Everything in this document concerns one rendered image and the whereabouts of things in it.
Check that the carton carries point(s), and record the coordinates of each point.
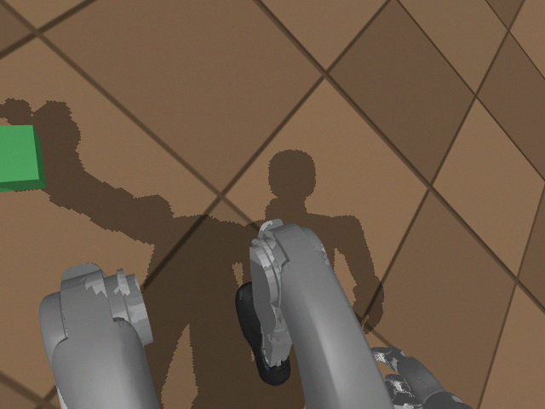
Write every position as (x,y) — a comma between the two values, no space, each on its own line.
(21,159)

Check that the right robot arm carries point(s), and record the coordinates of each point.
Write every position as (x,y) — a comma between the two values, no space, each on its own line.
(444,400)

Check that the right robot hand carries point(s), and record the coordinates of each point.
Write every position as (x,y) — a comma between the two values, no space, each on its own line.
(415,382)

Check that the right robot foot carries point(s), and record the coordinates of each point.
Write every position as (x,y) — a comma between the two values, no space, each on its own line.
(251,328)

